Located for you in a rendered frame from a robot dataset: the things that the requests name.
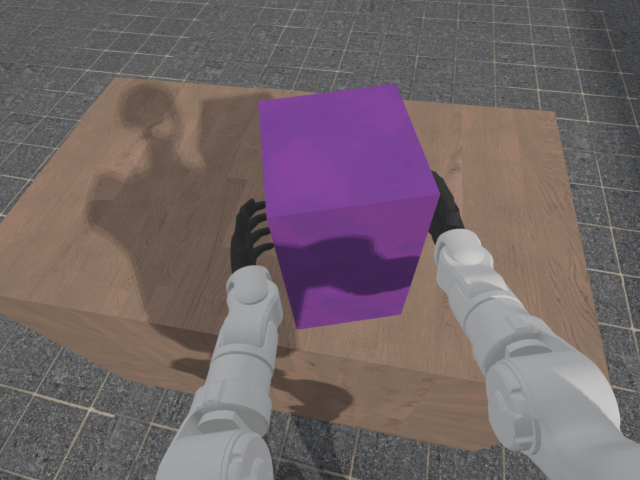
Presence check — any robot left hand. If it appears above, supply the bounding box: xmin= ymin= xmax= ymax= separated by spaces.
xmin=230 ymin=198 xmax=274 ymax=274

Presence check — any left robot forearm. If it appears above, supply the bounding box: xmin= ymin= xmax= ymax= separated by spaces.
xmin=155 ymin=265 xmax=283 ymax=480

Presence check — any pedestal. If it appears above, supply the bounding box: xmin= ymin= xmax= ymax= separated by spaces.
xmin=0 ymin=77 xmax=611 ymax=452

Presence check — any right robot upper arm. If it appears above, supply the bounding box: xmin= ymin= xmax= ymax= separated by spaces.
xmin=486 ymin=350 xmax=640 ymax=480

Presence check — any left robot upper arm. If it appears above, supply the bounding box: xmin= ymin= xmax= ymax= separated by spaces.
xmin=156 ymin=428 xmax=273 ymax=480

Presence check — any carton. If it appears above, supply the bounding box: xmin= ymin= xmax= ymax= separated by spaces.
xmin=258 ymin=84 xmax=440 ymax=330

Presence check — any robot right hand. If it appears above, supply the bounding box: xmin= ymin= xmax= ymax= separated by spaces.
xmin=428 ymin=171 xmax=465 ymax=245

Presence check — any right robot forearm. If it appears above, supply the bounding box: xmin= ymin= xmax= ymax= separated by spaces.
xmin=434 ymin=229 xmax=620 ymax=427

